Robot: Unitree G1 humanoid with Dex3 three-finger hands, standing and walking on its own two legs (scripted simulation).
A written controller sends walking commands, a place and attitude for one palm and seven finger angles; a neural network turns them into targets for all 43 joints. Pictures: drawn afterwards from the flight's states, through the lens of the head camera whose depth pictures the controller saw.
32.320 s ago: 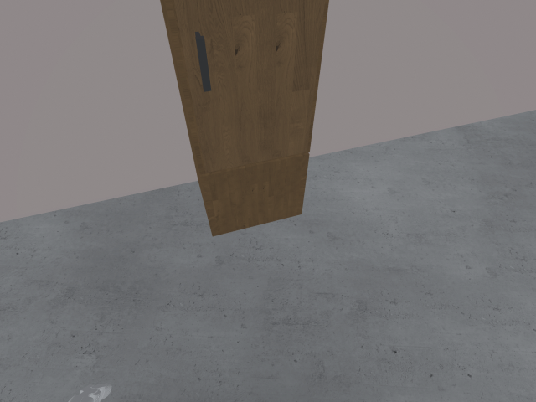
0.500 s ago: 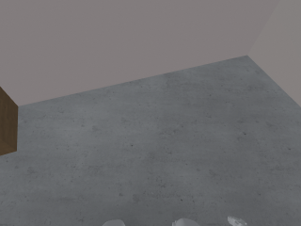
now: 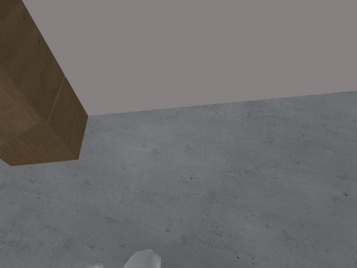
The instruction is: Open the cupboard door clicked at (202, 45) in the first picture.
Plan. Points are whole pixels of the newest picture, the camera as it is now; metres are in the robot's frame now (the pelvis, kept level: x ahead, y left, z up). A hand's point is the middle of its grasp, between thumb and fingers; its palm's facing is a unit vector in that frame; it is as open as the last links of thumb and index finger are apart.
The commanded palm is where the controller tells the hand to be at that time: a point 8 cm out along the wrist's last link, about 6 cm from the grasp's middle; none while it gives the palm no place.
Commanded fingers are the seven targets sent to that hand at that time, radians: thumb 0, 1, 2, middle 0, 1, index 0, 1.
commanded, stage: turn to face it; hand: left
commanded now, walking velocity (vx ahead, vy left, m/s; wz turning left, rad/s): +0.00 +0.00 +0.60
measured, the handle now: out of the picture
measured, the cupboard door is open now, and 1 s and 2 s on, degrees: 41 41 41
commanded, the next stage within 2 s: take the last steps up to it in 1.30 s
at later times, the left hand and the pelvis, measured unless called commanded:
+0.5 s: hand out of the picture +0.03 +0.24 -0.16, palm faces +0.31 -0.91 -0.29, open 7.3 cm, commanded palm none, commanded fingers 0.00 0.90 0.90 -0.20 -0.30 -0.20 -0.30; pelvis +0.00 +0.00 -0.01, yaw +17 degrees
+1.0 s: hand out of the picture -0.10 +0.20 -0.20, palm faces +0.60 -0.77 -0.21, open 7.3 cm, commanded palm none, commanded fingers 0.00 0.90 0.90 -0.20 -0.30 -0.20 -0.30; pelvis -0.01 +0.01 -0.02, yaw +35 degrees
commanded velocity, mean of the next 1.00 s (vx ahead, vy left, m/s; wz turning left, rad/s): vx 0.00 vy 0.00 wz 0.54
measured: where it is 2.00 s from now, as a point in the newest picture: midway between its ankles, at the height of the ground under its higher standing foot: outside the picture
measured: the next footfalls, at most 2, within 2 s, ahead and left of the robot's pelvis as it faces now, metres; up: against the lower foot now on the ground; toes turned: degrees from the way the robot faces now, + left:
left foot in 0.20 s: +0.03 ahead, +0.15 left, +0.00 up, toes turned +13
right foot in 0.54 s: +0.09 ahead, -0.11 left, +0.00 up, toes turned +16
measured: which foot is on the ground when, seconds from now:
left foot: up 0.00-0.18, down 0.20-0.54, up 0.56-0.92, down 0.94-1.00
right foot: down 0.00-0.20, up 0.22-0.52, down 0.54-0.94, up 0.96-1.00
